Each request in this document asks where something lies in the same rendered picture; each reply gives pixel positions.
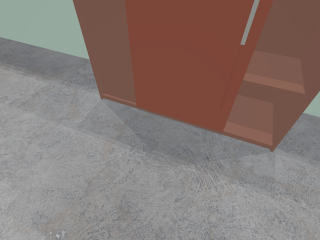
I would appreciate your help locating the wardrobe door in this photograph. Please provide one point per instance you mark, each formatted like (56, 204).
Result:
(106, 22)
(187, 58)

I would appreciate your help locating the handle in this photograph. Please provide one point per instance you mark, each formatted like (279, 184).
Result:
(249, 22)

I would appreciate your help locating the robot left hand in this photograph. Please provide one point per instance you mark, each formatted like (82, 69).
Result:
(56, 234)

